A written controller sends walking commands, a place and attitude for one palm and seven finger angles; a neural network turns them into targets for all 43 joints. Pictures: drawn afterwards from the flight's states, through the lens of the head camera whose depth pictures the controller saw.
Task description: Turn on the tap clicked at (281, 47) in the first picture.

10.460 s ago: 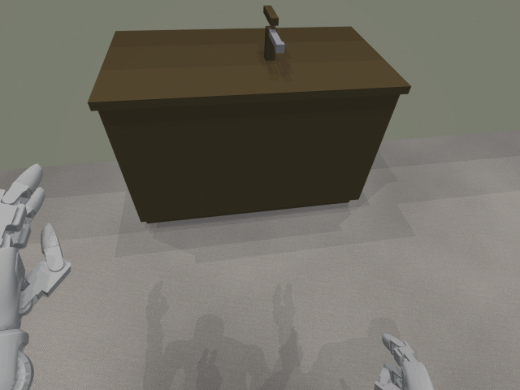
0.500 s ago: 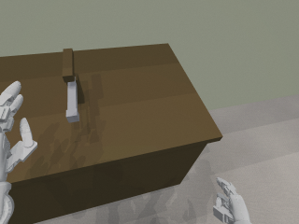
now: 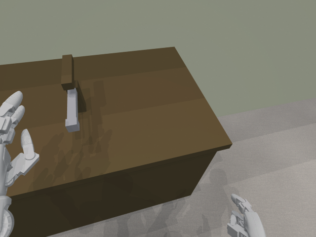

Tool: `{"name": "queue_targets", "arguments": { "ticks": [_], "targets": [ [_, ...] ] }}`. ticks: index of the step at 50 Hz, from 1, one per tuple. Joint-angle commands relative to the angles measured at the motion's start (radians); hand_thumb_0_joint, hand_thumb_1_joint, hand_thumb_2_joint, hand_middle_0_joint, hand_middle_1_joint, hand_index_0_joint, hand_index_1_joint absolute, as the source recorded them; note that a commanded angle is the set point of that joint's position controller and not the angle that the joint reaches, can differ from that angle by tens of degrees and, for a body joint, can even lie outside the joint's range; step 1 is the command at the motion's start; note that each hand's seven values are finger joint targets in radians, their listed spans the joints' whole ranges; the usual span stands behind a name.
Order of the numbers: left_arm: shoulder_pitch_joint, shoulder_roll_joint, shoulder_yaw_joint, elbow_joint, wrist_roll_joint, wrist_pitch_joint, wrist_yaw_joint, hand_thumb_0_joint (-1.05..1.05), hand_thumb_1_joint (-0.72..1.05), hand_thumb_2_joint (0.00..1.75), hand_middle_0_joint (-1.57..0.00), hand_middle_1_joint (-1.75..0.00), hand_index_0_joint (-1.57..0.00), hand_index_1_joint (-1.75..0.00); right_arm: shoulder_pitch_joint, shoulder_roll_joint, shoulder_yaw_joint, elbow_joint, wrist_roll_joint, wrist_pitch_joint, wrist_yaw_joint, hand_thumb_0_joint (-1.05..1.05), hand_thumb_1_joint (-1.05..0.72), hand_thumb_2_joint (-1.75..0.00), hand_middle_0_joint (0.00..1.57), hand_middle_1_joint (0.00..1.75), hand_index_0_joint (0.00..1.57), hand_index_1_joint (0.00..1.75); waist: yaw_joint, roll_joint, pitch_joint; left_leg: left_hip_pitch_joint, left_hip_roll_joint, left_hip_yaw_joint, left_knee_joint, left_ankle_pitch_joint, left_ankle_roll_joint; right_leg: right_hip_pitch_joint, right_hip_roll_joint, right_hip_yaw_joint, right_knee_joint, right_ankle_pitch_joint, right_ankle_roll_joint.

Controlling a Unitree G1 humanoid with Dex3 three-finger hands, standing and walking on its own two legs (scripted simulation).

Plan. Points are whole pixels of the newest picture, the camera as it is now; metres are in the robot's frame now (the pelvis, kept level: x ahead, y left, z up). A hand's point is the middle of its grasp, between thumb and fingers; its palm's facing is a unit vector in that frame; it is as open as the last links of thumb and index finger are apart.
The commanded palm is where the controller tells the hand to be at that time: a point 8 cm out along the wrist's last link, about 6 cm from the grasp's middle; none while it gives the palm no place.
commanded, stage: shuffle to correct the standing spot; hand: left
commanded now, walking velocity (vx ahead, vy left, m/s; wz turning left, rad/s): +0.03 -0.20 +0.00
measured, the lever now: (72, 124) +0.36 +0.26 +0.05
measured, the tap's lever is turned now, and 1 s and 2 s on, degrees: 0 0 0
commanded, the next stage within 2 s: come to a stop and stand still in 1.54 s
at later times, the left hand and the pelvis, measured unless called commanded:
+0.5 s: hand (63, 155) +0.22 +0.20 +0.16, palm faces +0.33 -0.87 -0.38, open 7.4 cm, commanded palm +0.16 +0.24 +0.17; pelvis +0.00 -0.04 -0.01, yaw +0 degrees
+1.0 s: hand (71, 155) +0.23 +0.19 +0.15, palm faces +0.32 -0.87 -0.39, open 7.4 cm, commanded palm +0.17 +0.23 +0.17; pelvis +0.01 -0.05 -0.02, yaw +0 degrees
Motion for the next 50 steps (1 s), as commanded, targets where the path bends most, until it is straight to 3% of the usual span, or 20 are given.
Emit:
{"name": "queue_targets", "arguments": {
  "ticks": [1, 6, 10, 15, 17, 19, 23, 27, 28, 32, 33, 37, 40, 44, 46, 47, 50],
  "targets": [
    [-0.083, 0.151, 0.103, -0.194, -0.006, -0.06, 0.013, 0.0, 0.9, 0.9, -0.2, -0.3, -0.2, -0.3, -0.075, -0.13, -0.052, -0.164, -0.001, -0.053, -0.006, 0.0, -0.9, -0.9, 0.2, 0.3, 0.2, 0.3, -0.003, 0.073, -0.155, 0.04, 0.076, -0.085, -0.12, 0.066, -0.015, 0.03, 0.011, 0.019, -0.016, 0.099, -0.039],
    [-0.096, 0.153, 0.103, -0.198, -0.009, -0.051, 0.008, 0.0, 0.9, 0.9, -0.2, -0.3, -0.2, -0.3, -0.074, -0.125, -0.055, -0.174, 0.0, -0.047, 0.001, 0.0, -0.9, -0.9, 0.2, 0.3, 0.2, 0.3, -0.003, 0.105, -0.16, 0.04, 0.107, -0.097, -0.118, 0.042, -0.007, 0.011, 0.017, 0.013, 0.0, 0.071, -0.037],
    [-0.08, 0.154, 0.103, -0.211, -0.015, -0.039, 0.003, 0.0, 0.9, 0.9, -0.2, -0.3, -0.2, -0.3, -0.072, -0.124, -0.056, -0.181, -0.002, -0.041, 0.007, 0.0, -0.9, -0.9, 0.2, 0.3, 0.2, 0.3, -0.004, 0.093, -0.171, 0.045, 0.114, -0.088, -0.08, 0.09, -0.004, 0.003, 0.021, 0.01, 0.002, 0.09, -0.039],
    [-0.066, 0.175, 0.123, -0.244, -0.024, -0.029, -0.002, 0.0, 0.9, 0.9, -0.2, -0.3, -0.2, -0.3, -0.067, -0.126, -0.061, -0.188, -0.003, -0.033, 0.007, 0.0, -0.9, -0.9, 0.2, 0.3, 0.2, 0.3, -0.006, 0.129, -0.182, 0.039, 0.125, -0.081, -0.038, 0.118, -0.001, -0.01, 0.021, 0.011, 0.018, 0.095, -0.045],
    [-0.053, 0.197, 0.144, -0.261, -0.027, -0.023, -0.002, 0.0, 0.9, 0.9, -0.2, -0.3, -0.2, -0.3, -0.072, -0.12, -0.062, -0.192, 0.003, -0.031, 0.005, 0.0, -0.9, -0.9, 0.2, 0.3, 0.2, 0.3, -0.008, 0.1, -0.194, 0.061, 0.124, -0.071, -0.009, 0.15, -0.003, -0.018, 0.014, 0.016, 0.017, 0.122, -0.05],
    [-0.052, 0.181, 0.132, -0.25, -0.035, -0.018, -0.008, 0.0, 0.9, 0.9, -0.2, -0.3, -0.2, -0.3, -0.064, -0.125, -0.066, -0.197, -0.001, -0.028, 0.004, 0.0, -0.9, -0.9, 0.2, 0.3, 0.2, 0.3, -0.009, 0.088, -0.187, 0.044, 0.124, -0.067, 0.015, 0.144, -0.004, -0.019, 0.006, 0.023, 0.022, 0.123, -0.056],
    [-0.051, 0.175, 0.121, -0.253, -0.044, -0.009, -0.01, 0.0, 0.9, 0.9, -0.2, -0.3, -0.2, -0.3, -0.061, -0.124, -0.063, -0.187, -0.001, -0.02, -0.001, 0.0, -0.9, -0.9, 0.2, 0.3, 0.2, 0.3, -0.019, 0.051, -0.168, 0.029, 0.094, -0.036, 0.074, 0.069, -0.011, -0.065, -0.015, 0.048, 0.013, 0.102, -0.08],
    [-0.034, 0.208, 0.153, -0.259, -0.049, 0.002, -0.004, 0.0, 0.9, 0.9, -0.2, -0.3, -0.2, -0.3, -0.068, -0.12, -0.065, -0.19, 0.004, -0.018, -0.007, 0.0, -0.9, -0.9, 0.2, 0.3, 0.2, 0.3, -0.021, 0.026, -0.154, 0.026, 0.082, -0.031, 0.122, 0.018, -0.008, -0.11, -0.042, 0.086, 0.006, 0.067, -0.103],
    [-0.039, 0.186, 0.133, -0.262, -0.051, 0.0, -0.005, 0.0, 0.9, 0.9, -0.2, -0.3, -0.2, -0.3, -0.059, -0.121, -0.063, -0.185, 0.0, -0.015, -0.007, 0.0, -0.9, -0.9, 0.2, 0.3, 0.2, 0.3, -0.024, 0.013, -0.158, 0.017, 0.081, -0.027, 0.13, 0.02, -0.007, -0.105, -0.041, 0.075, 0.013, 0.058, -0.103],
    [-0.036, 0.219, 0.164, -0.298, -0.053, 0.0, -0.001, 0.0, 0.9, 0.9, -0.2, -0.3, -0.2, -0.3, -0.067, -0.126, -0.066, -0.186, 0.003, -0.016, -0.01, 0.0, -0.9, -0.9, 0.2, 0.3, 0.2, 0.3, -0.023, 0.05, -0.157, 0.028, 0.094, -0.046, 0.126, 0.073, -0.003, -0.108, -0.043, 0.074, 0.04, 0.085, -0.108],
    [-0.047, 0.199, 0.143, -0.308, -0.052, -0.004, -0.003, 0.0, 0.9, 0.9, -0.2, -0.3, -0.2, -0.3, -0.061, -0.127, -0.063, -0.185, -0.002, -0.014, -0.009, 0.0, -0.9, -0.9, 0.2, 0.3, 0.2, 0.3, -0.025, 0.068, -0.156, 0.022, 0.104, -0.055, 0.109, 0.099, 0.001, -0.1, -0.027, 0.046, 0.061, 0.082, -0.099],
    [-0.014, 0.215, 0.162, -0.314, -0.048, -0.007, -0.01, 0.0, 0.9, 0.9, -0.2, -0.3, -0.2, -0.3, -0.065, -0.13, -0.066, -0.194, 0.0, -0.016, -0.008, 0.0, -0.9, -0.9, 0.2, 0.3, 0.2, 0.3, -0.018, 0.148, -0.163, 0.027, 0.164, -0.118, 0.066, 0.212, 0.018, -0.073, 0.013, 0.013, 0.102, 0.111, -0.064],
    [-0.01, 0.203, 0.156, -0.284, -0.047, -0.008, -0.014, 0.0, 0.9, 0.9, -0.2, -0.3, -0.2, -0.3, -0.042, -0.133, -0.069, -0.191, -0.005, -0.014, -0.003, 0.0, -0.9, -0.9, 0.2, 0.3, 0.2, 0.3, -0.016, 0.123, -0.168, -0.012, 0.162, -0.103, 0.088, 0.18, 0.013, -0.033, 0.012, 0.012, 0.075, 0.1, -0.065],
    [-0.004, 0.207, 0.157, -0.289, -0.055, 0.001, -0.012, 0.0, 0.9, 0.9, -0.2, -0.3, -0.2, -0.3, -0.03, -0.129, -0.075, -0.191, -0.001, -0.012, 0.0, 0.0, -0.9, -0.9, 0.2, 0.3, 0.2, 0.3, -0.028, 0.012, -0.183, -0.005, 0.089, -0.032, 0.191, 0.071, -0.01, -0.066, -0.056, 0.084, 0.051, 0.143, -0.123],
    [-0.008, 0.21, 0.159, -0.302, -0.057, 0.001, -0.009, 0.0, 0.9, 0.9, -0.2, -0.3, -0.2, -0.3, -0.032, -0.125, -0.072, -0.19, -0.002, -0.012, 0.0, 0.0, -0.9, -0.9, 0.2, 0.3, 0.2, 0.3, -0.03, 0.001, -0.18, 0.003, 0.078, -0.022, 0.194, 0.055, -0.012, -0.085, -0.072, 0.098, 0.053, 0.142, -0.135],
    [-0.007, 0.223, 0.17, -0.316, -0.058, 0.003, -0.005, 0.0, 0.9, 0.9, -0.2, -0.3, -0.2, -0.3, -0.047, -0.125, -0.068, -0.187, 0.003, -0.014, -0.003, 0.0, -0.9, -0.9, 0.2, 0.3, 0.2, 0.3, -0.031, 0.03, -0.173, 0.039, 0.092, -0.039, 0.16, 0.1, -0.007, -0.109, -0.062, 0.084, 0.072, 0.156, -0.131],
    [-0.025, 0.22, 0.166, -0.318, -0.053, -0.002, -0.01, 0.0, 0.9, 0.9, -0.2, -0.3, -0.2, -0.3, -0.052, -0.129, -0.06, -0.189, -0.007, -0.007, -0.005, 0.0, -0.9, -0.9, 0.2, 0.3, 0.2, 0.3, -0.026, 0.145, -0.155, 0.018, 0.181, -0.142, 0.066, 0.182, 0.027, -0.103, 0.014, 0.004, 0.129, 0.083, -0.063]
  ]
}}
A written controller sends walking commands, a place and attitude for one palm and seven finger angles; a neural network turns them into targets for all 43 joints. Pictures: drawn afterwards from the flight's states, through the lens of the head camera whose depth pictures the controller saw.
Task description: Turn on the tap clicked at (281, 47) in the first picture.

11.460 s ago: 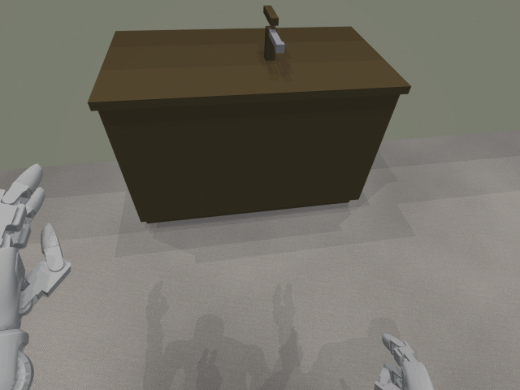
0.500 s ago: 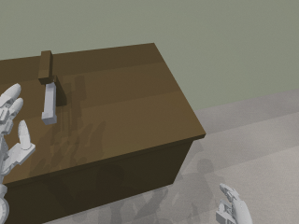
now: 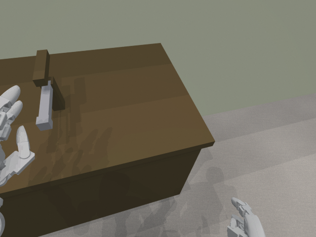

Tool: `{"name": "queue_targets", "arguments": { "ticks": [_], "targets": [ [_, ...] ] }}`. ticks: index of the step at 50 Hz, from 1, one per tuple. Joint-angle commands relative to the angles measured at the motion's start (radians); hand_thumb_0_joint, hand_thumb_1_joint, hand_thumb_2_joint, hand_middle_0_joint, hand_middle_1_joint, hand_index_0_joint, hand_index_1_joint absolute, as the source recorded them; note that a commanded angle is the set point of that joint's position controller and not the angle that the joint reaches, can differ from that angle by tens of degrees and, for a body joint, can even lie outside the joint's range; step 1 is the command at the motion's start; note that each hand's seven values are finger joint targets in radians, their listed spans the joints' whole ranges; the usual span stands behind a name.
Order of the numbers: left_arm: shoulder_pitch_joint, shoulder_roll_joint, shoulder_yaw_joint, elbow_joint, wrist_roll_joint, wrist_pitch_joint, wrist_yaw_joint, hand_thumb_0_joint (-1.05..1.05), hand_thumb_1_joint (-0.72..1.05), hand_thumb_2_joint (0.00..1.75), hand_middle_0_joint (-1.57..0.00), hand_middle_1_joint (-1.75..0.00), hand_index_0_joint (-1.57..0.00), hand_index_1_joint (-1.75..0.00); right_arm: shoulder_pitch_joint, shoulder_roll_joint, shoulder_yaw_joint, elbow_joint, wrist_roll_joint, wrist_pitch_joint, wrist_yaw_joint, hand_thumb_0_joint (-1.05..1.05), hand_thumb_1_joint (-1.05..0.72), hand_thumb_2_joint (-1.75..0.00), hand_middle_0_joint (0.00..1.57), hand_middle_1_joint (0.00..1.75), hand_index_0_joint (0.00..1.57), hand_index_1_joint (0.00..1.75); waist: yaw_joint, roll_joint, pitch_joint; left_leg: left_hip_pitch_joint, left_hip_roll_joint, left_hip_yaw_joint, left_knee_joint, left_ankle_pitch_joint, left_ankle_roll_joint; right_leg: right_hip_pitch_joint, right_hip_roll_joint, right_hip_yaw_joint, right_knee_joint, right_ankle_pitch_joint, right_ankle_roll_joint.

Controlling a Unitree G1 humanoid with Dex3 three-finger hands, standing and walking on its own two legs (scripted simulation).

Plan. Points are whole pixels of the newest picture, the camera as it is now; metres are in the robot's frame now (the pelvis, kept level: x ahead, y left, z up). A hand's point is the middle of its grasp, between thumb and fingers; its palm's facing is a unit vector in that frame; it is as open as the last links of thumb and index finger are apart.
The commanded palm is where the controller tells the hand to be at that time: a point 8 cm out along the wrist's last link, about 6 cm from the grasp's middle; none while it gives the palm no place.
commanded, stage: shuffle to correct the standing spot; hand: left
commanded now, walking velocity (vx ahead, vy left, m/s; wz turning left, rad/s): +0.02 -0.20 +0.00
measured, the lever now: (44, 122) +0.36 +0.32 +0.07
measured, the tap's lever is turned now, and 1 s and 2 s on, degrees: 0 0 0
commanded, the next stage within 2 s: come to a stop and stand still in 0.54 s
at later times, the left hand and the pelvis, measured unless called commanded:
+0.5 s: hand (28, 158) +0.21 +0.24 +0.17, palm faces +0.33 -0.86 -0.38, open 7.4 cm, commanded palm +0.15 +0.28 +0.19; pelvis -0.01 -0.01 +0.00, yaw +1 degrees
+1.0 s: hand (23, 163) +0.20 +0.25 +0.17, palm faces +0.27 -0.87 -0.41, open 7.4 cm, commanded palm +0.14 +0.29 +0.19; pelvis -0.03 +0.02 +0.00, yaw -2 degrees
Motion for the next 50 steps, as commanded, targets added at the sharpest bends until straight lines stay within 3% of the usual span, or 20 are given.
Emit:
{"name": "queue_targets", "arguments": {
  "ticks": [1, 4, 7, 11, 19, 23, 29, 33, 34, 35, 36, 37, 39, 40, 42, 43, 45, 47, 48, 50],
  "targets": [
    [-0.078, 0.172, 0.122, -0.223, 0.005, -0.07, 0.015, 0.0, 0.9, 0.9, -0.2, -0.3, -0.2, -0.3, -0.074, -0.142, -0.05, -0.168, -0.006, -0.053, -0.011, 0.0, -0.9, -0.9, 0.2, 0.3, 0.2, 0.3, 0.002, 0.166, -0.152, 0.092, 0.109, -0.107, -0.134, 0.308, 0.112, 0.007, -0.061, 0.042, -0.074, 0.192, 0.03],
    [-0.072, 0.167, 0.121, -0.207, 0.01, -0.073, 0.011, 0.0, 0.9, 0.9, -0.2, -0.3, -0.2, -0.3, -0.064, -0.144, -0.052, -0.168, -0.005, -0.059, -0.006, 0.0, -0.9, -0.9, 0.2, 0.3, 0.2, 0.3, 0.005, 0.172, -0.157, 0.091, 0.11, -0.106, -0.132, 0.349, 0.108, 0.051, -0.057, 0.035, -0.117, 0.194, 0.03],
    [-0.037, 0.154, 0.113, -0.189, 0.004, -0.065, 0.011, 0.0, 0.9, 0.9, -0.2, -0.3, -0.2, -0.3, -0.055, -0.139, -0.058, -0.168, 0.006, -0.058, 0.0, 0.0, -0.9, -0.9, 0.2, 0.3, 0.2, 0.3, -0.004, 0.088, -0.182, 0.098, 0.043, -0.03, -0.06, 0.242, 0.082, 0.052, -0.102, 0.08, -0.147, 0.256, -0.01],
    [-0.049, 0.171, 0.124, -0.175, -0.005, -0.06, 0.019, 0.0, 0.9, 0.9, -0.2, -0.3, -0.2, -0.3, -0.054, -0.133, -0.053, -0.165, 0.001, -0.052, -0.001, 0.0, -0.9, -0.9, 0.2, 0.3, 0.2, 0.3, -0.009, 0.01, -0.153, 0.061, 0.001, 0.01, -0.014, 0.101, 0.072, -0.009, -0.15, 0.129, -0.163, 0.189, -0.038],
    [-0.065, 0.17, 0.123, -0.196, 0.0, -0.062, 0.021, 0.0, 0.9, 0.9, -0.2, -0.3, -0.2, -0.3, -0.075, -0.139, -0.048, -0.165, -0.001, -0.053, -0.008, 0.0, -0.9, -0.9, 0.2, 0.3, 0.2, 0.3, -0.004, 0.126, -0.143, 0.061, 0.07, -0.073, -0.1, 0.222, 0.099, 0.02, -0.089, 0.06, -0.115, 0.194, 0.011],
    [-0.06, 0.153, 0.103, -0.203, -0.001, -0.065, 0.021, 0.0, 0.9, 0.9, -0.2, -0.3, -0.2, -0.3, -0.061, -0.139, -0.046, -0.16, 0.001, -0.054, -0.002, 0.0, -0.9, -0.9, 0.2, 0.3, 0.2, 0.3, -0.01, 0.102, -0.156, 0.062, 0.042, -0.047, -0.075, 0.189, 0.088, 0.024, -0.103, 0.069, -0.126, 0.203, -0.011],
    [-0.062, 0.169, 0.122, -0.21, -0.001, -0.067, 0.02, 0.0, 0.9, 0.9, -0.2, -0.3, -0.2, -0.3, -0.063, -0.141, -0.052, -0.168, -0.001, -0.055, -0.003, 0.0, -0.9, -0.9, 0.2, 0.3, 0.2, 0.3, -0.007, 0.12, -0.152, 0.057, 0.069, -0.066, -0.086, 0.187, 0.092, 0.005, -0.094, 0.069, -0.106, 0.192, -0.001],
    [-0.042, 0.154, 0.114, -0.173, -0.002, -0.062, 0.022, 0.0, 0.9, 0.9, -0.2, -0.3, -0.2, -0.3, -0.063, -0.134, -0.043, -0.162, 0.002, -0.052, -0.002, 0.0, -0.9, -0.9, 0.2, 0.3, 0.2, 0.3, -0.011, 0.065, -0.142, 0.039, 0.032, -0.033, -0.055, 0.109, 0.087, 0.002, -0.114, 0.099, -0.144, 0.168, -0.016],
    [-0.922, 0.869, 0.666, -0.219, 0.118, -0.154, -0.002, 0.0, 0.9, 0.9, -0.2, -0.3, -0.2, -0.3, 0.11, -0.15, -0.092, -0.025, -0.05, -0.15, -0.023, 0.0, -0.9, -0.9, 0.2, 0.3, 0.2, 0.3, 0.067, -0.194, -0.078, -0.107, -0.025, 0.221, 0.079, 0.109, 0.046, 0.079, -0.09, 0.165, -0.275, 0.404, 0.058],
    [-0.466, 0.299, 0.232, 0.194, 0.06, -0.123, -0.046, 0.0, 0.9, 0.9, -0.2, -0.3, -0.2, -0.3, -0.029, -0.089, -0.054, -0.088, -0.033, -0.166, -0.026, 0.0, -0.9, -0.9, 0.2, 0.3, 0.2, 0.3, 0.052, -0.173, -0.141, -0.132, -0.119, 0.082, 0.129, 0.038, 0.047, 0.131, -0.216, 0.319, -0.174, 0.641, -0.072],
    [-0.248, 0.228, 0.184, 0.224, 0.057, -0.135, -0.053, 0.0, 0.9, 0.9, -0.2, -0.3, -0.2, -0.3, 0.011, -0.143, -0.069, -0.136, -0.007, -0.179, -0.014, 0.0, -0.9, -0.9, 0.2, 0.3, 0.2, 0.3, 0.081, -0.082, -0.154, -0.134, -0.09, 0.097, 0.153, -0.017, 0.051, 0.202, -0.25, 0.365, -0.165, 0.781, -0.053],
    [-0.165, 0.092, 0.053, 0.147, 0.041, -0.152, -0.051, 0.0, 0.9, 0.9, -0.2, -0.3, -0.2, -0.3, 0.008, -0.131, -0.056, -0.136, 0.003, -0.176, 0.011, 0.0, -0.9, -0.9, 0.2, 0.3, 0.2, 0.3, 0.059, 0.061, -0.195, -0.107, -0.086, 0.09, 0.05, 0.009, 0.071, 0.275, -0.254, 0.302, -0.081, 0.806, -0.071],
    [-0.186, 0.118, 0.054, -0.071, 0.031, -0.185, -0.031, 0.0, 0.9, 0.9, -0.2, -0.3, -0.2, -0.3, -0.002, -0.146, -0.055, -0.133, -0.003, -0.174, 0.032, 0.0, -0.9, -0.9, 0.2, 0.3, 0.2, 0.3, 0.041, 0.027, -0.236, 0.099, -0.085, 0.086, -0.171, 0.245, 0.079, 0.194, -0.171, 0.167, -0.031, 0.643, 0.009],
    [-0.159, 0.118, 0.057, -0.085, 0.023, -0.192, -0.024, 0.0, 0.9, 0.9, -0.2, -0.3, -0.2, -0.3, -0.019, -0.158, -0.058, -0.138, -0.002, -0.179, 0.035, 0.0, -0.9, -0.9, 0.2, 0.3, 0.2, 0.3, 0.043, 0.006, -0.238, 0.201, -0.024, 0.012, -0.202, 0.377, 0.104, 0.082, -0.131, 0.139, -0.004, 0.456, 0.052],
    [-0.125, 0.149, 0.087, -0.162, 0.033, -0.195, -0.004, 0.0, 0.9, 0.9, -0.2, -0.3, -0.2, -0.3, -0.078, -0.153, -0.051, -0.146, -0.016, -0.177, 0.038, 0.0, -0.9, -0.9, 0.2, 0.3, 0.2, 0.3, 0.042, 0.28, -0.229, 0.284, 0.131, -0.154, -0.25, 0.538, 0.184, -0.09, -0.064, 0.061, 0.2, 0.131, 0.077],
    [-0.131, 0.157, 0.09, -0.166, 0.044, -0.199, -0.001, 0.0, 0.9, 0.9, -0.2, -0.3, -0.2, -0.3, -0.078, -0.14, -0.049, -0.15, -0.028, -0.17, 0.039, 0.0, -0.9, -0.9, 0.2, 0.3, 0.2, 0.3, 0.04, 0.259, -0.197, 0.189, 0.165, -0.202, -0.279, 0.481, 0.211, -0.086, -0.071, 0.067, 0.213, -0.079, 0.069],
    [-0.152, 0.183, 0.134, -0.142, 0.058, -0.193, 0.012, 0.0, 0.9, 0.9, -0.2, -0.3, -0.2, -0.3, -0.061, -0.137, -0.044, -0.153, -0.017, -0.165, 0.04, 0.0, -0.9, -0.9, 0.2, 0.3, 0.2, 0.3, 0.041, 0.147, -0.146, 0.038, 0.131, -0.128, -0.254, 0.339, 0.181, 0.023, -0.076, 0.049, 0.046, -0.064, 0.052],
    [-0.138, 0.246, 0.202, -0.136, 0.057, -0.187, 0.032, 0.0, 0.9, 0.9, -0.2, -0.3, -0.2, -0.3, -0.067, -0.136, -0.035, -0.161, 0.0, -0.152, 0.034, 0.0, -0.9, -0.9, 0.2, 0.3, 0.2, 0.3, 0.034, 0.101, -0.184, -0.006, 0.043, -0.033, -0.165, 0.209, 0.119, 0.134, -0.09, 0.066, -0.105, 0.143, 0.038],
    [-0.154, 0.227, 0.194, -0.123, 0.044, -0.19, 0.035, 0.0, 0.9, 0.9, -0.2, -0.3, -0.2, -0.3, -0.067, -0.132, -0.032, -0.163, -0.004, -0.15, 0.025, 0.0, -0.9, -0.9, 0.2, 0.3, 0.2, 0.3, 0.024, 0.081, -0.188, -0.042, 0.011, -0.024, -0.166, 0.105, 0.103, 0.154, -0.113, 0.092, -0.119, 0.168, 0.026],
    [-0.127, 0.165, 0.156, -0.074, 0.027, -0.187, 0.029, 0.0, 0.9, 0.9, -0.2, -0.3, -0.2, -0.3, -0.056, -0.134, -0.039, -0.155, -0.004, -0.157, 0.014, 0.0, -0.9, -0.9, 0.2, 0.3, 0.2, 0.3, 0.022, -0.011, -0.143, 0.031, -0.061, 0.003, -0.131, -0.043, 0.079, 0.002, -0.151, 0.212, -0.22, 0.025, -0.003]
  ]
}}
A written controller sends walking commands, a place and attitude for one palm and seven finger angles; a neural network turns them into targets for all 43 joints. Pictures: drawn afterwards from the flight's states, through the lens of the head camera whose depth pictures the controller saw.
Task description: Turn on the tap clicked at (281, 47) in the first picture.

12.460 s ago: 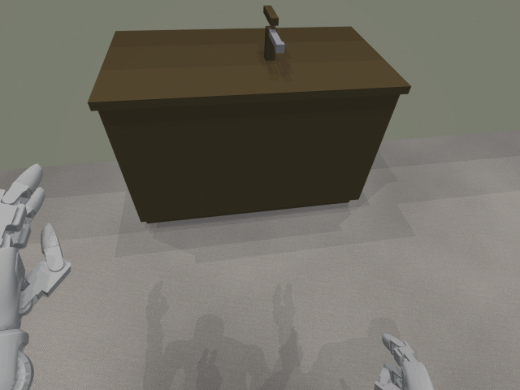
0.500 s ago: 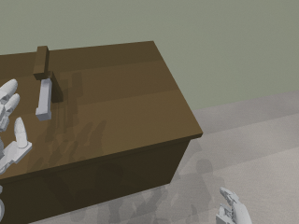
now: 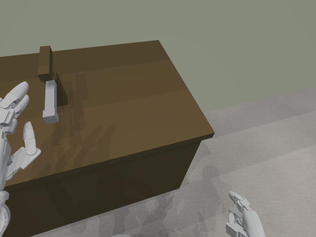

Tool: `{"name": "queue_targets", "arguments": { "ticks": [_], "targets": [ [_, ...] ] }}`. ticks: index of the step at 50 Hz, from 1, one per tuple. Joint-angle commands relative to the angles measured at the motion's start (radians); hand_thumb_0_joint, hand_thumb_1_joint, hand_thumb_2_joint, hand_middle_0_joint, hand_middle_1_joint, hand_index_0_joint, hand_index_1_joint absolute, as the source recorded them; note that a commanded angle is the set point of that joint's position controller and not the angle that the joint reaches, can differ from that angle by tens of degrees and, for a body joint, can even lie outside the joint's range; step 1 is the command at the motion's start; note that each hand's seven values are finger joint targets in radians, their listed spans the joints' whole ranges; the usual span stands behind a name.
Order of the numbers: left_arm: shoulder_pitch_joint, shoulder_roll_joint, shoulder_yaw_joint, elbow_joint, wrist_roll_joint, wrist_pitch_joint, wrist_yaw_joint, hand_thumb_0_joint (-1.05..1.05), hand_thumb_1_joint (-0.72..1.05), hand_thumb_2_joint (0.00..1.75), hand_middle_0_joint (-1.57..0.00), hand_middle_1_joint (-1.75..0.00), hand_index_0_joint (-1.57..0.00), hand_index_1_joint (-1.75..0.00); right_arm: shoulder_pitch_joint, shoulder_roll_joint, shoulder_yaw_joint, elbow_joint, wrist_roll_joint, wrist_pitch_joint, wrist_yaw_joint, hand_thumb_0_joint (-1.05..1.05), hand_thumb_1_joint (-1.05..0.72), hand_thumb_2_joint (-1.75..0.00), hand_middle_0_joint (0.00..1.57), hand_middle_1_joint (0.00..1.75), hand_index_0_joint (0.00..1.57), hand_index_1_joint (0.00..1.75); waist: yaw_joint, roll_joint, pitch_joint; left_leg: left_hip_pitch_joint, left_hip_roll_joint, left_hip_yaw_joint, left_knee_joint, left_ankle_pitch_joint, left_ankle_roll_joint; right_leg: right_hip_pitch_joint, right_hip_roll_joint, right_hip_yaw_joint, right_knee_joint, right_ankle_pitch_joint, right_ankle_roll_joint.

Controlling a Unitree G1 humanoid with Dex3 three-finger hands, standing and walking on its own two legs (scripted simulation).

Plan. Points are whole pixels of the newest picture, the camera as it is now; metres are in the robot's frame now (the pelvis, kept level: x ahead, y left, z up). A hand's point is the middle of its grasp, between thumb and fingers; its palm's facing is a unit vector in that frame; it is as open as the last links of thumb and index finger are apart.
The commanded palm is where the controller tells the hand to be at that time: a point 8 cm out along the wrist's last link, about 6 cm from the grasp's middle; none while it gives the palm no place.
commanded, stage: come to a stop and stand still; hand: left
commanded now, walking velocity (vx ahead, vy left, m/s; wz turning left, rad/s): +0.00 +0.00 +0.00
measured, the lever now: (50, 116) +0.38 +0.31 +0.07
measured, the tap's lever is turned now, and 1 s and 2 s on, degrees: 0 0 0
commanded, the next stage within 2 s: look again from close up in 0.74 s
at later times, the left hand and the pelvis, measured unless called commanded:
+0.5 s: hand (9, 143) +0.23 +0.28 +0.17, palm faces +0.38 -0.85 -0.35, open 7.4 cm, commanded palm +0.17 +0.31 +0.19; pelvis +0.01 +0.03 +0.01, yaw +1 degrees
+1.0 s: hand (14, 143) +0.23 +0.27 +0.17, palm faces +0.40 -0.84 -0.36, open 7.4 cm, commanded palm +0.17 +0.31 +0.19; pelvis +0.02 +0.02 +0.01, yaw +1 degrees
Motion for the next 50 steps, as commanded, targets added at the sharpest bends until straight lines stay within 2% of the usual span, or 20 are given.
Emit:
{"name": "queue_targets", "arguments": {
  "ticks": [1, 2, 5, 8, 10, 12, 13, 17, 19, 22, 24, 27, 30, 32, 33, 37, 38, 41, 47, 50],
  "targets": [
    [-0.061, 0.158, 0.171, -0.159, -0.036, -0.063, 0.048, 0.0, 0.9, 0.9, -0.2, -0.3, -0.2, -0.3, -0.061, -0.129, -0.041, -0.141, -0.001, -0.053, -0.026, 0.0, -0.9, -0.9, 0.2, 0.3, 0.2, 0.3, 0.014, -0.002, -0.155, 0.052, 0.008, -0.081, -0.08, -0.104, -0.009, -0.045, -0.125, 0.218, -0.269, -0.117, -0.048],
    [-0.059, 0.145, 0.154, -0.158, -0.036, -0.059, 0.048, 0.0, 0.9, 0.9, -0.2, -0.3, -0.2, -0.3, -0.072, -0.127, -0.035, -0.134, 0.0, -0.051, -0.031, 0.0, -0.9, -0.9, 0.2, 0.3, 0.2, 0.3, 0.011, 0.023, -0.137, 0.09, 0.011, -0.083, -0.093, -0.091, -0.007, -0.088, -0.125, 0.217, -0.289, -0.137, -0.052],
    [-0.104, 0.101, 0.091, -0.108, -0.013, -0.052, 0.046, 0.0, 0.9, 0.9, -0.2, -0.3, -0.2, -0.3, -0.076, -0.135, -0.023, -0.121, -0.008, -0.056, -0.039, 0.0, -0.9, -0.9, 0.2, 0.3, 0.2, 0.3, 0.014, 0.049, -0.113, 0.056, 0.046, -0.122, -0.196, -0.155, 0.006, -0.064, -0.077, 0.155, -0.276, -0.197, -0.02],
    [-0.175, 0.078, 0.047, -0.122, 0.009, -0.049, 0.051, 0.0, 0.9, 0.9, -0.2, -0.3, -0.2, -0.3, -0.082, -0.141, -0.017, -0.115, -0.006, -0.061, -0.045, 0.0, -0.9, -0.9, 0.2, 0.3, 0.2, 0.3, 0.015, 0.134, -0.118, 0.006, 0.083, -0.171, -0.311, -0.215, 0.015, 0.027, -0.035, 0.092, -0.211, -0.104, -0.001],
    [-0.178, 0.087, 0.052, -0.121, 0.02, -0.046, 0.056, 0.0, 0.9, 0.9, -0.2, -0.3, -0.2, -0.3, -0.089, -0.138, -0.017, -0.12, -0.004, -0.063, -0.045, 0.0, -0.9, -0.9, 0.2, 0.3, 0.2, 0.3, 0.024, 0.139, -0.134, -0.026, 0.104, -0.184, -0.337, -0.218, 0.024, 0.095, -0.03, 0.073, -0.17, -0.033, 0.004],
    [-0.188, 0.115, 0.075, -0.164, 0.023, -0.047, 0.059, 0.0, 0.9, 0.9, -0.2, -0.3, -0.2, -0.3, -0.098, -0.131, -0.015, -0.122, -0.001, -0.065, -0.043, 0.0, -0.9, -0.9, 0.2, 0.3, 0.2, 0.3, 0.026, 0.149, -0.153, -0.008, 0.103, -0.176, -0.338, -0.184, 0.017, 0.117, -0.03, 0.06, -0.169, 0.008, 0.006],
    [-0.185, 0.095, 0.063, -0.163, 0.023, -0.049, 0.059, 0.0, 0.9, 0.9, -0.2, -0.3, -0.2, -0.3, -0.091, -0.133, -0.014, -0.122, -0.006, -0.064, -0.044, 0.0, -0.9, -0.9, 0.2, 0.3, 0.2, 0.3, 0.023, 0.134, -0.151, -0.017, 0.098, -0.18, -0.337, -0.169, 0.014, 0.129, -0.028, 0.055, -0.173, 0.017, 0.005],
    [-0.109, 0.125, 0.104, -0.185, 0.016, -0.047, 0.062, 0.0, 0.9, 0.9, -0.2, -0.3, -0.2, -0.3, -0.091, -0.131, -0.02, -0.121, -0.006, -0.061, -0.038, 0.0, -0.9, -0.9, 0.2, 0.3, 0.2, 0.3, 0.023, 0.123, -0.197, 0.052, 0.071, -0.138, -0.275, 0.029, -0.008, 0.151, -0.039, 0.053, -0.199, 0.13, -0.001],
    [-0.087, 0.106, 0.093, -0.177, 0.008, -0.048, 0.059, 0.0, 0.9, 0.9, -0.2, -0.3, -0.2, -0.3, -0.084, -0.131, -0.021, -0.123, -0.007, -0.056, -0.037, 0.0, -0.9, -0.9, 0.2, 0.3, 0.2, 0.3, 0.021, 0.118, -0.202, 0.062, 0.068, -0.135, -0.261, 0.103, -0.015, 0.158, -0.043, 0.053, -0.2, 0.165, -0.002],
    [-0.079, 0.114, 0.098, -0.18, 0.007, -0.045, 0.057, 0.0, 0.9, 0.9, -0.2, -0.3, -0.2, -0.3, -0.092, -0.132, -0.021, -0.121, -0.004, -0.049, -0.038, 0.0, -0.9, -0.9, 0.2, 0.3, 0.2, 0.3, 0.019, 0.151, -0.203, 0.093, 0.068, -0.129, -0.259, 0.164, -0.026, 0.144, -0.041, 0.046, -0.195, 0.187, -0.001],
    [-0.08, 0.103, 0.086, -0.185, 0.005, -0.044, 0.055, 0.0, 0.9, 0.9, -0.2, -0.3, -0.2, -0.3, -0.081, -0.136, -0.026, -0.125, -0.005, -0.044, -0.038, 0.0, -0.9, -0.9, 0.2, 0.3, 0.2, 0.3, 0.018, 0.131, -0.214, 0.108, 0.077, -0.139, -0.257, 0.218, -0.032, 0.149, -0.038, 0.041, -0.187, 0.199, -0.001],
    [-0.078, 0.117, 0.095, -0.196, 0.005, -0.039, 0.056, 0.0, 0.9, 0.9, -0.2, -0.3, -0.2, -0.3, -0.089, -0.134, -0.024, -0.125, -0.003, -0.036, -0.042, 0.0, -0.9, -0.9, 0.2, 0.3, 0.2, 0.3, 0.019, 0.152, -0.215, 0.135, 0.078, -0.138, -0.257, 0.271, -0.046, 0.136, -0.035, 0.031, -0.183, 0.202, 0.002],
    [-0.081, 0.098, 0.074, -0.184, 0.003, -0.035, 0.055, 0.0, 0.9, 0.9, -0.2, -0.3, -0.2, -0.3, -0.086, -0.14, -0.027, -0.129, -0.005, -0.028, -0.041, 0.0, -0.9, -0.9, 0.2, 0.3, 0.2, 0.3, 0.018, 0.126, -0.21, 0.123, 0.085, -0.136, -0.264, 0.24, -0.043, 0.141, -0.037, 0.034, -0.188, 0.181, 0.003],
    [-0.087, 0.121, 0.092, -0.202, 0.006, -0.032, 0.061, 0.0, 0.9, 0.9, -0.2, -0.3, -0.2, -0.3, -0.095, -0.137, -0.026, -0.13, -0.002, -0.025, -0.045, 0.0, -0.9, -0.9, 0.2, 0.3, 0.2, 0.3, 0.019, 0.14, -0.21, 0.131, 0.081, -0.138, -0.267, 0.243, -0.051, 0.137, -0.037, 0.03, -0.188, 0.18, 0.003],
    [-0.077, 0.096, 0.073, -0.187, 0.003, -0.032, 0.058, 0.0, 0.9, 0.9, -0.2, -0.3, -0.2, -0.3, -0.091, -0.139, -0.025, -0.128, -0.007, -0.02, -0.044, 0.0, -0.9, -0.9, 0.2, 0.3, 0.2, 0.3, 0.019, 0.134, -0.206, 0.118, 0.081, -0.137, -0.271, 0.226, -0.045, 0.143, -0.036, 0.029, -0.191, 0.176, 0.004],
    [-0.068, 0.124, 0.097, -0.214, 0.004, -0.03, 0.064, 0.0, 0.9, 0.9, -0.2, -0.3, -0.2, -0.3, -0.1, -0.139, -0.029, -0.132, -0.001, -0.017, -0.047, 0.0, -0.9, -0.9, 0.2, 0.3, 0.2, 0.3, 0.019, 0.136, -0.223, 0.135, 0.075, -0.137, -0.26, 0.249, -0.052, 0.15, -0.042, 0.035, -0.194, 0.196, -0.001],
    [-0.062, 0.103, 0.08, -0.203, 0.001, -0.031, 0.062, 0.0, 0.9, 0.9, -0.2, -0.3, -0.2, -0.3, -0.096, -0.141, -0.026, -0.129, -0.007, -0.013, -0.046, 0.0, -0.9, -0.9, 0.2, 0.3, 0.2, 0.3, 0.018, 0.146, -0.217, 0.117, 0.074, -0.138, -0.267, 0.242, -0.048, 0.156, -0.04, 0.03, -0.196, 0.191, 0.001],
    [-0.056, 0.107, 0.083, -0.19, 0.002, -0.028, 0.064, 0.0, 0.9, 0.9, -0.2, -0.3, -0.2, -0.3, -0.094, -0.139, -0.029, -0.135, -0.002, -0.014, -0.047, 0.0, -0.9, -0.9, 0.2, 0.3, 0.2, 0.3, 0.019, 0.111, -0.206, 0.096, 0.074, -0.142, -0.272, 0.167, -0.039, 0.164, -0.048, 0.042, -0.205, 0.176, -0.001],
    [-0.065, 0.121, 0.094, -0.18, 0.001, -0.022, 0.069, 0.0, 0.9, 0.9, -0.2, -0.3, -0.2, -0.3, -0.111, -0.136, -0.026, -0.13, 0.0, -0.01, -0.055, 0.0, -0.9, -0.9, 0.2, 0.3, 0.2, 0.3, 0.018, 0.115, -0.19, 0.088, 0.066, -0.135, -0.282, 0.096, -0.027, 0.154, -0.053, 0.055, -0.226, 0.164, -0.001],
    [-0.062, 0.102, 0.076, -0.164, -0.002, -0.021, 0.068, 0.0, 0.9, 0.9, -0.2, -0.3, -0.2, -0.3, -0.103, -0.141, -0.026, -0.13, -0.004, -0.009, -0.055, 0.0, -0.9, -0.9, 0.2, 0.3, 0.2, 0.3, 0.019, 0.095, -0.185, 0.072, 0.059, -0.132, -0.278, 0.076, -0.017, 0.159, -0.055, 0.062, -0.237, 0.159, 0.0]
  ]
}}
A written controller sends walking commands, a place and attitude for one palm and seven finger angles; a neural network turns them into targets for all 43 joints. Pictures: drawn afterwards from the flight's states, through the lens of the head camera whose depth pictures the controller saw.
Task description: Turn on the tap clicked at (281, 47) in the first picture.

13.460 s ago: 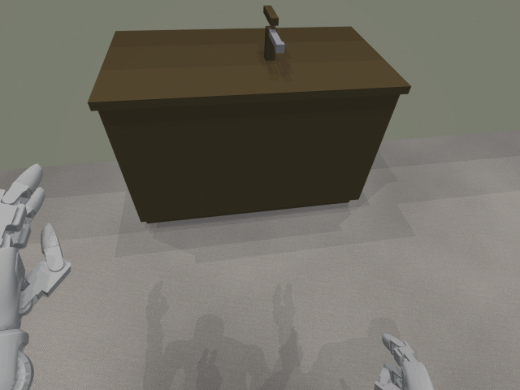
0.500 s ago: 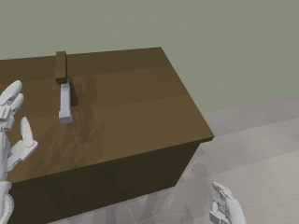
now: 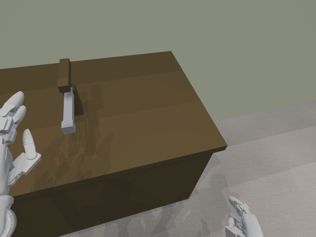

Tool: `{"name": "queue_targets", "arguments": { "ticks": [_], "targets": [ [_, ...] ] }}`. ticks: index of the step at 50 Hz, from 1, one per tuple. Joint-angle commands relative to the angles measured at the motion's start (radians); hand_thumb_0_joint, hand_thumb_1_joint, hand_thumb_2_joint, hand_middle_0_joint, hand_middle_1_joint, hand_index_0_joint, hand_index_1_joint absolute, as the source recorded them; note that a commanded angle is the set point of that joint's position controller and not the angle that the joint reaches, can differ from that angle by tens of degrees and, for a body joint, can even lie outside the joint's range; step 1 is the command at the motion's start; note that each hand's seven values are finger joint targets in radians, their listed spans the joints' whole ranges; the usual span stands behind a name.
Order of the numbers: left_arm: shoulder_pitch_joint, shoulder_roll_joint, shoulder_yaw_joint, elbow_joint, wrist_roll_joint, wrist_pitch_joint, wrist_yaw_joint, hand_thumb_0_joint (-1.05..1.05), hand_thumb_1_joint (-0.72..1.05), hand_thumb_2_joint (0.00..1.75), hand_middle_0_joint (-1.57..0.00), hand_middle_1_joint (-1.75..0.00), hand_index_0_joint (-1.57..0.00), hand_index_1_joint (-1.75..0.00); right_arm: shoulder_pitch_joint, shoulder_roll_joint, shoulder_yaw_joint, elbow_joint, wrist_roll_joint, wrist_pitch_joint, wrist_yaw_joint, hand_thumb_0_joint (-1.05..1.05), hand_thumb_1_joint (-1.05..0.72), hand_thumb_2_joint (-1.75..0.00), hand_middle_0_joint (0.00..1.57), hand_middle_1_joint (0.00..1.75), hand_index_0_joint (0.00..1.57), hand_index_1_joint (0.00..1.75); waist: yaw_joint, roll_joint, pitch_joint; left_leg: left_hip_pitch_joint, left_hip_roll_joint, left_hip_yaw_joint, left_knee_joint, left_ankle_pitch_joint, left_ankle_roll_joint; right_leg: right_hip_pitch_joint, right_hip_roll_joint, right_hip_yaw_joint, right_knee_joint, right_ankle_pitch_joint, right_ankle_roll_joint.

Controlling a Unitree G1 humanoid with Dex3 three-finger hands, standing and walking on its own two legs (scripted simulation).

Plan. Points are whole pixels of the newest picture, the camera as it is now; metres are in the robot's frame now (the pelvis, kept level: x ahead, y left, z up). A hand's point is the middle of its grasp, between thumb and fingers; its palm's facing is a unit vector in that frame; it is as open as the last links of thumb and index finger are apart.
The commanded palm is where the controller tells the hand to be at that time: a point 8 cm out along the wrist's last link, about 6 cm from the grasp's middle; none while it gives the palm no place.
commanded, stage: look again from close up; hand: left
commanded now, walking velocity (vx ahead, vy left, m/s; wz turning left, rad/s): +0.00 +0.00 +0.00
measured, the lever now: (68, 126) +0.36 +0.28 +0.05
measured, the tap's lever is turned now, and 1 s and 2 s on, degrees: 0 0 0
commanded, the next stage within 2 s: come to a stop and stand still in 0.12 s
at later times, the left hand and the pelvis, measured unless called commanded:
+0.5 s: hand (42, 142) +0.24 +0.24 +0.18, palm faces +0.38 -0.85 -0.38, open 7.4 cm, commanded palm +0.16 +0.27 +0.17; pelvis -0.01 -0.01 +0.00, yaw -2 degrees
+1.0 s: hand (40, 147) +0.24 +0.25 +0.15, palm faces +0.34 -0.87 -0.36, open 7.4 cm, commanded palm +0.17 +0.29 +0.17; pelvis +0.01 +0.01 +0.00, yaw -1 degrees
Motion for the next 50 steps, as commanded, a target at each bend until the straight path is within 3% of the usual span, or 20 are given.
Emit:
{"name": "queue_targets", "arguments": {
  "ticks": [1, 14, 15, 16, 17, 18, 19, 21, 23, 26, 27, 28, 30, 32, 38, 42, 43, 44, 47, 50],
  "targets": [
    [-0.074, 0.156, 0.1, -0.2, -0.003, -0.061, 0.019, 0.0, 0.9, 0.9, -0.2, -0.3, -0.2, -0.3, -0.093, -0.133, -0.053, -0.165, -0.001, -0.06, -0.012, 0.0, -0.9, -0.9, 0.2, 0.3, 0.2, 0.3, -0.003, 0.047, -0.13, 0.0, 0.099, -0.117, -0.107, 0.014, -0.044, 0.056, -0.038, 0.07, -0.041, 0.097, -0.034],
    [-0.051, 0.162, 0.103, -0.233, -0.01, -0.052, 0.024, 0.0, 0.9, 0.9, -0.2, -0.3, -0.2, -0.3, -0.104, -0.135, -0.056, -0.164, 0.002, -0.053, -0.016, 0.0, -0.9, -0.9, 0.2, 0.3, 0.2, 0.3, -0.003, 0.069, -0.147, 0.029, 0.102, -0.117, -0.088, 0.093, -0.041, 0.056, -0.044, 0.076, -0.035, 0.138, -0.036],
    [-1.061, 0.966, 0.685, -0.458, 0.15, -0.146, 0.019, 0.0, 0.9, 0.9, -0.2, -0.3, -0.2, -0.3, 0.011, -0.165, -0.056, -0.148, -0.058, -0.09, -0.011, 0.0, -0.9, -0.9, 0.2, 0.3, 0.2, 0.3, 0.024, -0.081, 0.007, -0.109, 0.126, -0.064, 0.074, 0.177, -0.022, -0.124, -0.088, 0.129, -0.108, 0.193, -0.008],
    [-0.47, 0.33, 0.276, 0.142, 0.052, -0.096, -0.027, 0.0, 0.9, 0.9, -0.2, -0.3, -0.2, -0.3, -0.067, -0.049, -0.016, -0.085, -0.023, -0.084, -0.012, 0.0, -0.9, -0.9, 0.2, 0.3, 0.2, 0.3, -0.001, -0.063, -0.189, 0.042, 0.044, -0.078, 0.013, 0.218, -0.028, -0.063, -0.112, 0.139, -0.015, 0.235, -0.088],
    [-0.278, 0.137, 0.148, 0.125, 0.006, -0.075, -0.037, 0.0, 0.9, 0.9, -0.2, -0.3, -0.2, -0.3, -0.05, -0.116, -0.082, -0.144, 0.018, -0.087, 0.011, 0.0, -0.9, -0.9, 0.2, 0.3, 0.2, 0.3, 0.017, 0.15, -0.241, 0.16, 0.071, -0.041, -0.012, 0.301, -0.052, -0.019, -0.068, 0.14, 0.066, 0.303, -0.091],
    [-0.271, 0.147, 0.101, -0.006, 0.008, -0.094, -0.043, 0.0, 0.9, 0.9, -0.2, -0.3, -0.2, -0.3, -0.021, -0.143, -0.084, -0.161, 0.008, -0.091, 0.019, 0.0, -0.9, -0.9, 0.2, 0.3, 0.2, 0.3, 0.015, 0.185, -0.269, 0.133, 0.099, -0.043, 0.015, 0.313, -0.044, 0.007, -0.065, 0.136, 0.071, 0.271, -0.06],
    [-0.176, 0.153, 0.098, -0.071, -0.001, -0.1, -0.039, 0.0, 0.9, 0.9, -0.2, -0.3, -0.2, -0.3, -0.039, -0.142, -0.079, -0.166, 0.01, -0.092, 0.032, 0.0, -0.9, -0.9, 0.2, 0.3, 0.2, 0.3, 0.023, 0.167, -0.26, 0.111, 0.106, -0.062, 0.0, 0.299, -0.039, 0.037, -0.065, 0.124, 0.064, 0.244, -0.048],
    [-0.077, 0.127, 0.05, -0.159, -0.006, -0.101, -0.031, 0.0, 0.9, 0.9, -0.2, -0.3, -0.2, -0.3, -0.072, -0.143, -0.073, -0.178, 0.01, -0.097, 0.047, 0.0, -0.9, -0.9, 0.2, 0.3, 0.2, 0.3, 0.028, 0.075, -0.203, 0.041, 0.097, -0.074, -0.025, 0.186, -0.039, 0.04, -0.057, 0.117, 0.035, 0.162, -0.043],
    [-0.008, 0.151, 0.08, -0.14, -0.01, -0.092, -0.018, 0.0, 0.9, 0.9, -0.2, -0.3, -0.2, -0.3, -0.085, -0.142, -0.065, -0.18, 0.011, -0.092, 0.044, 0.0, -0.9, -0.9, 0.2, 0.3, 0.2, 0.3, 0.029, -0.009, -0.155, 0.006, 0.101, -0.081, -0.053, 0.079, -0.039, 0.014, -0.047, 0.093, 0.015, 0.087, -0.04],
    [-0.055, 0.222, 0.169, -0.145, -0.015, -0.104, -0.009, 0.0, 0.9, 0.9, -0.2, -0.3, -0.2, -0.3, -0.092, -0.142, -0.06, -0.184, 0.003, -0.088, 0.017, 0.0, -0.9, -0.9, 0.2, 0.3, 0.2, 0.3, 0.018, -0.062, -0.097, -0.028, 0.086, -0.09, -0.076, -0.071, -0.041, -0.042, -0.047, 0.109, -0.037, -0.044, -0.041],
    [-0.096, 0.287, 0.228, -0.176, -0.014, -0.109, -0.002, 0.0, 0.9, 0.9, -0.2, -0.3, -0.2, -0.3, -0.109, -0.142, -0.055, -0.18, 0.003, -0.084, 0.008, 0.0, -0.9, -0.9, 0.2, 0.3, 0.2, 0.3, 0.017, -0.028, -0.088, -0.018, 0.088, -0.096, -0.089, -0.086, -0.039, -0.058, -0.042, 0.103, -0.038, -0.064, -0.04],
    [-0.113, 0.24, 0.199, -0.16, -0.015, -0.116, -0.006, 0.0, 0.9, 0.9, -0.2, -0.3, -0.2, -0.3, -0.101, -0.139, -0.055, -0.179, -0.001, -0.083, 0.001, 0.0, -0.9, -0.9, 0.2, 0.3, 0.2, 0.3, 0.009, 0.003, -0.095, -0.03, 0.094, -0.103, -0.102, -0.102, -0.033, -0.043, -0.041, 0.09, -0.024, -0.071, -0.042],
    [-0.148, 0.233, 0.186, -0.178, -0.014, -0.122, -0.009, 0.0, 0.9, 0.9, -0.2, -0.3, -0.2, -0.3, -0.098, -0.135, -0.052, -0.183, -0.001, -0.091, -0.007, 0.0, -0.9, -0.9, 0.2, 0.3, 0.2, 0.3, 0.01, 0.067, -0.102, -0.036, 0.099, -0.104, -0.113, -0.138, -0.024, -0.023, -0.036, 0.091, -0.016, -0.06, -0.039],
    [-0.192, 0.236, 0.174, -0.228, -0.009, -0.126, -0.009, 0.0, 0.9, 0.9, -0.2, -0.3, -0.2, -0.3, -0.106, -0.133, -0.048, -0.177, 0.0, -0.102, -0.009, 0.0, -0.9, -0.9, 0.2, 0.3, 0.2, 0.3, 0.009, 0.11, -0.114, -0.011, 0.096, -0.101, -0.109, -0.121, -0.024, -0.019, -0.032, 0.089, -0.012, -0.026, -0.04],
    [-0.139, 0.142, 0.089, -0.2, 0.007, -0.11, -0.003, 0.0, 0.9, 0.9, -0.2, -0.3, -0.2, -0.3, -0.08, -0.144, -0.055, -0.147, -0.008, -0.121, 0.004, 0.0, -0.9, -0.9, 0.2, 0.3, 0.2, 0.3, 0.006, 0.065, -0.152, 0.04, 0.093, -0.098, -0.088, 0.029, -0.038, 0.009, -0.025, 0.068, -0.015, 0.084, -0.038],
    [-0.113, 0.184, 0.131, -0.215, 0.011, -0.099, 0.004, 0.0, 0.9, 0.9, -0.2, -0.3, -0.2, -0.3, -0.091, -0.142, -0.056, -0.147, -0.006, -0.108, 0.005, 0.0, -0.9, -0.9, 0.2, 0.3, 0.2, 0.3, 0.008, 0.081, -0.171, 0.06, 0.097, -0.093, -0.077, 0.145, -0.046, 0.023, -0.018, 0.056, 0.003, 0.152, -0.034],
    [-0.102, 0.153, 0.109, -0.2, 0.007, -0.097, 0.001, 0.0, 0.9, 0.9, -0.2, -0.3, -0.2, -0.3, -0.082, -0.14, -0.054, -0.15, -0.009, -0.1, 0.005, 0.0, -0.9, -0.9, 0.2, 0.3, 0.2, 0.3, 0.005, 0.078, -0.171, 0.056, 0.099, -0.095, -0.074, 0.185, -0.05, 0.028, -0.019, 0.046, 0.009, 0.163, -0.035],
    [-0.102, 0.164, 0.119, -0.215, 0.004, -0.095, 0.0, 0.0, 0.9, 0.9, -0.2, -0.3, -0.2, -0.3, -0.082, -0.14, -0.055, -0.155, -0.008, -0.095, 0.005, 0.0, -0.9, -0.9, 0.2, 0.3, 0.2, 0.3, 0.006, 0.087, -0.177, 0.059, 0.101, -0.095, -0.071, 0.219, -0.054, 0.035, -0.016, 0.044, 0.015, 0.175, -0.034],
    [-0.081, 0.195, 0.153, -0.229, -0.001, -0.09, -0.001, 0.0, 0.9, 0.9, -0.2, -0.3, -0.2, -0.3, -0.093, -0.136, -0.054, -0.164, -0.005, -0.085, 0.002, 0.0, -0.9, -0.9, 0.2, 0.3, 0.2, 0.3, 0.006, 0.094, -0.184, 0.067, 0.1, -0.088, -0.063, 0.251, -0.058, 0.039, -0.017, 0.042, 0.016, 0.194, -0.034],
    [-0.067, 0.173, 0.134, -0.226, -0.008, -0.086, -0.005, 0.0, 0.9, 0.9, -0.2, -0.3, -0.2, -0.3, -0.084, -0.137, -0.056, -0.17, -0.007, -0.076, 0.002, 0.0, -0.9, -0.9, 0.2, 0.3, 0.2, 0.3, 0.004, 0.074, -0.183, 0.058, 0.106, -0.085, -0.061, 0.232, -0.056, 0.049, -0.02, 0.043, 0.01, 0.194, -0.032]
  ]
}}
